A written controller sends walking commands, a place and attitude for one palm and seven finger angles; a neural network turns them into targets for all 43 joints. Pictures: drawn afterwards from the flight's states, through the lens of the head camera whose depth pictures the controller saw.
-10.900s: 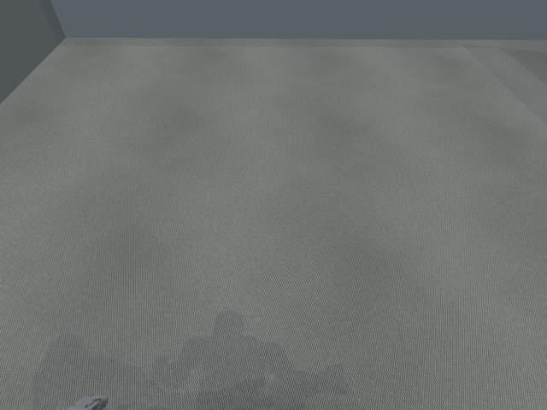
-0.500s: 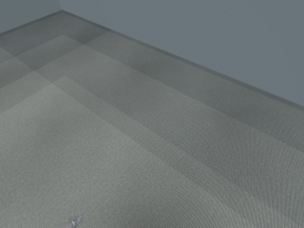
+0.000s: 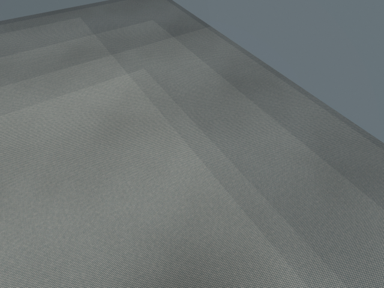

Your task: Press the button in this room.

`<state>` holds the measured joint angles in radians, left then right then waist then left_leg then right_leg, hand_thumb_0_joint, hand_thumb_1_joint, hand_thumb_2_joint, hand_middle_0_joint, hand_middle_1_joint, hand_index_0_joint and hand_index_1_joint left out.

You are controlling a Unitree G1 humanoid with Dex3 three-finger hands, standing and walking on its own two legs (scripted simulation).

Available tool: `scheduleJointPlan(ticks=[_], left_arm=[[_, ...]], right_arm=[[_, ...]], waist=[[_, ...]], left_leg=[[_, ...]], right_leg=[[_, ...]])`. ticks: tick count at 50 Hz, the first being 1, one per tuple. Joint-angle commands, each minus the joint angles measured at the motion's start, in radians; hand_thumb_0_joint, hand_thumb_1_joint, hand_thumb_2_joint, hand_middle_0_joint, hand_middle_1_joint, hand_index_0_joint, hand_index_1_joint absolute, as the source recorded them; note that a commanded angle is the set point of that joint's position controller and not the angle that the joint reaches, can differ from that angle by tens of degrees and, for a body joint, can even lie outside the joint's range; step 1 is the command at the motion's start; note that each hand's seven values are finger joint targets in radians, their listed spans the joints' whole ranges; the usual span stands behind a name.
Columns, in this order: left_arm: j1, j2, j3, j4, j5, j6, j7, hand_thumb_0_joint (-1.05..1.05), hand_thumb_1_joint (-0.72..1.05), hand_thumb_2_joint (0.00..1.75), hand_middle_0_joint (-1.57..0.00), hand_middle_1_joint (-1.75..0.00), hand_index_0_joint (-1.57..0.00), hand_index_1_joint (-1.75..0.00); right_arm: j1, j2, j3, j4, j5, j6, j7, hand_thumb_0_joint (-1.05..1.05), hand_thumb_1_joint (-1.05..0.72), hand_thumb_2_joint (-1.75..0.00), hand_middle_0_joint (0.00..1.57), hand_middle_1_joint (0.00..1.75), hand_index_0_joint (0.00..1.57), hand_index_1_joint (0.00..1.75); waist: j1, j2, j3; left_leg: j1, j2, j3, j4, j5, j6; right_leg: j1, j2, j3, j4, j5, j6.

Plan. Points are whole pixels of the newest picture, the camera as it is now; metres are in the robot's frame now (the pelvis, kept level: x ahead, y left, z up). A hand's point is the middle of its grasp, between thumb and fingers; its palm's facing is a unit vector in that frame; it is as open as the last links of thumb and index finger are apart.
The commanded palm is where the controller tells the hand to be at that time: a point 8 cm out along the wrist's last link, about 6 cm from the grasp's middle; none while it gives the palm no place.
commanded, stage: turn or walk to find it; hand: left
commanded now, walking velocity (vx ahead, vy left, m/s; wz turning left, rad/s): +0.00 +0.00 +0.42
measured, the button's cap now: out of the picture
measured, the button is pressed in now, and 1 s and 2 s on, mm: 0 0 0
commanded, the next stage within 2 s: none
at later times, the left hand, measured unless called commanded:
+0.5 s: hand out of the picture +0.04 +0.18 -0.13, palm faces +0.22 -0.94 -0.28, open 7.4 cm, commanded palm none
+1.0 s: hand out of the picture -0.12 +0.21 -0.17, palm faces +0.47 -0.85 -0.25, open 7.4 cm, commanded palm none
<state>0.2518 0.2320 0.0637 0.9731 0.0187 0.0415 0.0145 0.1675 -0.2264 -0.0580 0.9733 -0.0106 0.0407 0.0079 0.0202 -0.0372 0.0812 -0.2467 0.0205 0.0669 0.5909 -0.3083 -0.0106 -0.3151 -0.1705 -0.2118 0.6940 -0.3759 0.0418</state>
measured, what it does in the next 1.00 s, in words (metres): steps on the spot, turning left: right foot, then left foot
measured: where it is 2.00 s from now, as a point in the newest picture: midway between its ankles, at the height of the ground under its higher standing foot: outside the picture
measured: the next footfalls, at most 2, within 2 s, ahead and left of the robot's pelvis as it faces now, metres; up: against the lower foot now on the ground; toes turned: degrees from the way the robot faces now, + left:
right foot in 0.42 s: +0.04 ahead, -0.12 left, +0.00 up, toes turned +6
left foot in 0.86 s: -0.07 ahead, +0.11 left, +0.00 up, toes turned +28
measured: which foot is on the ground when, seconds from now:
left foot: down 0.00-0.42, up 0.44-0.84, down 0.86-1.00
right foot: up 0.00-0.40, down 0.42-0.88, up 0.90-1.00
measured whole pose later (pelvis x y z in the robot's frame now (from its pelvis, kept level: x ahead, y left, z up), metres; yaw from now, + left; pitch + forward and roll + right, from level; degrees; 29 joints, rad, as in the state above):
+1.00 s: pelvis -0.05 +0.00 +0.01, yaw +25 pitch -1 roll -1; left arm 0.23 0.26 0.07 1.00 0.01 0.07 0.02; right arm 0.15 -0.19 -0.04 0.96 -0.02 0.02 -0.01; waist 0.02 -0.04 0.08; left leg -0.23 0.02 0.05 0.55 -0.31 0.02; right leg -0.43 -0.11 -0.08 1.03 -0.48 0.07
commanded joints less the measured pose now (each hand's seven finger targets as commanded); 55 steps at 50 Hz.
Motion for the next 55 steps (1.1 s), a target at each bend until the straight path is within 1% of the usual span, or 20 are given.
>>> scheduleJointPlan(ticks=[1, 3, 6, 13, 18, 19, 20, 21, 22, 23, 25, 27, 37, 41, 42, 43, 44, 46, 50, 55], left_arm=[[-0.127, 0.081, 0.014, -0.116, 0.000, 0.004, 0.009, 0.00, 0.90, 0.90, -0.20, -0.30, -0.20, -0.30], [-0.086, 0.091, 0.018, -0.082, -0.001, -0.001, -0.004, 0.00, 0.90, 0.90, -0.20, -0.30, -0.20, -0.30], [-0.040, 0.090, 0.013, -0.062, -0.003, -0.005, -0.007, 0.00, 0.90, 0.90, -0.20, -0.30, -0.20, -0.30], [-0.105, 0.072, 0.006, -0.104, -0.008, -0.009, 0.003, 0.00, 0.90, 0.90, -0.20, -0.30, -0.20, -0.30], [-0.010, 0.070, 0.007, -0.091, -0.013, -0.025, 0.006, 0.00, 0.90, 0.90, -0.20, -0.30, -0.20, -0.30], [0.026, 0.082, 0.010, -0.084, -0.012, -0.033, 0.009, 0.00, 0.90, 0.90, -0.20, -0.30, -0.20, -0.30], [0.051, 0.139, 0.020, -0.083, -0.002, -0.045, 0.015, 0.00, 0.90, 0.90, -0.20, -0.30, -0.20, -0.30], [0.060, 0.220, 0.037, -0.088, 0.011, -0.052, 0.021, 0.00, 0.90, 0.90, -0.20, -0.30, -0.20, -0.30], [0.049, 0.223, 0.040, -0.103, 0.000, -0.051, 0.021, 0.00, 0.90, 0.90, -0.20, -0.30, -0.20, -0.30], [-0.009, 0.197, 0.038, -0.115, 0.000, -0.047, 0.023, 0.00, 0.90, 0.90, -0.20, -0.30, -0.20, -0.30], [-0.112, 0.133, 0.021, -0.136, -0.001, -0.046, 0.021, 0.00, 0.90, 0.90, -0.20, -0.30, -0.20, -0.30], [-0.106, 0.112, 0.013, -0.139, 0.001, -0.056, 0.020, 0.00, 0.90, 0.90, -0.20, -0.30, -0.20, -0.30], [0.037, 0.178, 0.034, -0.061, 0.014, -0.046, 0.017, 0.00, 0.90, 0.90, -0.20, -0.30, -0.20, -0.30], [0.011, 0.183, 0.040, -0.050, 0.004, -0.035, 0.014, 0.00, 0.90, 0.90, -0.20, -0.30, -0.20, -0.30], [0.010, 0.163, 0.036, -0.053, -0.005, -0.028, 0.012, 0.00, 0.90, 0.90, -0.20, -0.30, -0.20, -0.30], [0.029, 0.105, 0.029, -0.082, -0.011, -0.021, 0.006, 0.00, 0.90, 0.90, -0.20, -0.30, -0.20, -0.30], [-0.030, 0.071, 0.006, -0.116, -0.003, -0.016, 0.005, 0.00, 0.90, 0.90, -0.20, -0.30, -0.20, -0.30], [-0.117, 0.079, 0.011, -0.111, -0.003, -0.003, 0.012, 0.00, 0.90, 0.90, -0.20, -0.30, -0.20, -0.30], [-0.059, 0.086, 0.014, -0.066, -0.006, -0.011, -0.006, 0.00, 0.90, 0.90, -0.20, -0.30, -0.20, -0.30], [-0.091, 0.082, 0.006, -0.091, -0.008, -0.007, -0.001, 0.00, 0.90, 0.90, -0.20, -0.30, -0.20, -0.30]], right_arm=[[0.122, -0.230, -0.049, -0.033, -0.014, -0.025, -0.022, 0.00, -0.90, -0.90, 0.20, 0.30, 0.20, 0.30], [0.017, -0.179, -0.028, -0.060, -0.013, -0.029, -0.028, 0.00, -0.90, -0.90, 0.20, 0.30, 0.20, 0.30], [0.008, -0.173, -0.026, -0.068, -0.007, -0.037, -0.027, 0.00, -0.90, -0.90, 0.20, 0.30, 0.20, 0.30], [0.058, -0.178, -0.040, -0.066, -0.014, -0.025, -0.023, 0.00, -0.90, -0.90, 0.20, 0.30, 0.20, 0.30], [0.017, -0.173, -0.048, -0.086, -0.013, -0.016, -0.018, 0.00, -0.90, -0.90, 0.20, 0.30, 0.20, 0.30], [0.016, -0.160, -0.047, -0.091, -0.007, -0.016, -0.017, 0.00, -0.90, -0.90, 0.20, 0.30, 0.20, 0.30], [0.026, -0.117, -0.044, -0.094, 0.002, -0.017, -0.010, 0.00, -0.90, -0.90, 0.20, 0.30, 0.20, 0.30], [0.026, -0.054, -0.031, -0.124, 0.003, -0.020, -0.005, 0.00, -0.90, -0.90, 0.20, 0.30, 0.20, 0.30], [0.000, -0.103, -0.045, -0.125, -0.009, -0.005, -0.010, 0.00, -0.90, -0.90, 0.20, 0.30, 0.20, 0.30], [-0.007, -0.109, -0.051, -0.111, -0.010, 0.007, -0.007, 0.00, -0.90, -0.90, 0.20, 0.30, 0.20, 0.30], [0.055, -0.095, -0.052, -0.066, -0.013, 0.016, 0.006, 0.00, -0.90, -0.90, 0.20, 0.30, 0.20, 0.30], [0.090, -0.081, -0.044, -0.045, -0.014, 0.015, 0.010, 0.00, -0.90, -0.90, 0.20, 0.30, 0.20, 0.30], [-0.034, -0.053, -0.015, -0.065, 0.001, -0.001, 0.005, 0.00, -0.90, -0.90, 0.20, 0.30, 0.20, 0.30], [0.044, -0.064, -0.012, -0.047, 0.001, -0.018, -0.001, 0.00, -0.90, -0.90, 0.20, 0.30, 0.20, 0.30], [0.077, -0.104, -0.020, -0.041, -0.001, -0.027, 0.001, 0.00, -0.90, -0.90, 0.20, 0.30, 0.20, 0.30], [0.100, -0.200, -0.042, -0.047, -0.010, -0.036, -0.002, 0.00, -0.90, -0.90, 0.20, 0.30, 0.20, 0.30], [0.148, -0.257, -0.053, -0.038, -0.007, -0.027, -0.006, 0.00, -0.90, -0.90, 0.20, 0.30, 0.20, 0.30], [0.134, -0.216, -0.044, -0.022, -0.012, -0.030, -0.028, 0.00, -0.90, -0.90, 0.20, 0.30, 0.20, 0.30], [0.028, -0.169, -0.024, -0.056, -0.007, -0.040, -0.029, 0.00, -0.90, -0.90, 0.20, 0.30, 0.20, 0.30], [0.051, -0.178, -0.035, -0.059, -0.009, -0.032, -0.023, 0.00, -0.90, -0.90, 0.20, 0.30, 0.20, 0.30]], waist=[[-0.086, 0.302, -0.069], [-0.034, 0.215, -0.033], [-0.022, 0.181, -0.083], [-0.056, 0.173, -0.083], [-0.013, 0.180, -0.117], [0.007, 0.148, -0.132], [0.017, 0.013, -0.149], [0.023, -0.241, -0.119], [0.037, -0.240, -0.104], [0.012, -0.188, -0.050], [-0.051, -0.077, -0.014], [-0.050, -0.112, -0.042], [0.034, -0.165, -0.088], [-0.014, -0.139, -0.136], [-0.037, -0.038, -0.157], [-0.048, 0.236, -0.176], [-0.077, 0.317, -0.155], [-0.083, 0.286, -0.112], [-0.026, 0.189, -0.093], [-0.046, 0.183, -0.084]], left_leg=[[0.078, 0.340, -0.417, -0.315, 0.325, 0.184], [0.058, 0.252, -0.313, -0.296, 0.345, 0.163], [0.113, 0.214, -0.258, -0.276, 0.434, 0.161], [0.120, 0.222, -0.361, -0.252, 0.444, 0.189], [0.002, 0.161, -0.383, -0.185, 0.398, 0.149], [-0.056, 0.128, -0.370, -0.133, 0.344, 0.116], [-0.180, 0.055, -0.300, -0.020, 0.192, 0.057], [-0.347, -0.089, -0.134, 0.193, -0.167, -0.013], [-0.318, -0.057, -0.166, 0.383, -0.274, -0.013], [-0.307, -0.042, -0.187, 0.515, -0.232, -0.008], [-0.305, -0.012, -0.160, 0.617, -0.106, -0.019], [-0.299, -0.003, -0.125, 0.624, -0.049, -0.042], [-0.192, 0.014, -0.016, 0.226, -0.169, -0.054], [0.006, 0.002, 0.030, -0.092, 0.022, -0.033], [0.135, 0.039, -0.014, -0.214, 0.159, -0.015], [0.276, 0.262, -0.303, -0.250, 0.425, 0.076], [0.249, 0.394, -0.403, -0.256, 0.650, 0.182], [0.174, 0.340, -0.373, -0.245, 0.632, 0.194], [0.155, 0.220, -0.222, -0.235, 0.633, 0.154], [0.148, 0.225, -0.281, -0.248, 0.526, 0.177]], right_leg=[[-0.249, 0.046, 0.171, 0.391, -0.199, 0.022], [-0.238, 0.049, 0.184, 0.420, -0.071, 0.027], [-0.210, 0.064, 0.180, 0.388, -0.028, 0.040], [-0.153, 0.097, 0.188, 0.196, -0.087, 0.040], [0.076, 0.144, 0.155, -0.123, 0.052, 0.021], [0.179, 0.127, 0.160, -0.264, 0.149, 0.018], [0.310, 0.007, 0.276, -0.370, 0.170, -0.015], [0.349, -0.242, 0.524, -0.414, 0.267, -0.121], [0.190, -0.317, 0.549, -0.443, 0.257, -0.195], [0.093, -0.275, 0.521, -0.460, 0.172, -0.207], [0.054, -0.174, 0.349, -0.433, 0.167, -0.163], [0.109, -0.131, 0.246, -0.401, 0.285, -0.146], [0.247, -0.191, 0.183, -0.303, 0.562, -0.190], [0.194, -0.169, 0.108, -0.174, 0.528, -0.119], [0.102, -0.135, 0.067, -0.065, 0.436, -0.067], [-0.134, -0.012, 0.016, 0.120, 0.080, 0.007], [-0.224, 0.044, 0.066, 0.268, -0.276, 0.028], [-0.255, 0.042, 0.175, 0.409, -0.206, 0.028], [-0.213, 0.055, 0.173, 0.407, -0.052, 0.041], [-0.182, 0.078, 0.177, 0.275, -0.068, 0.048]])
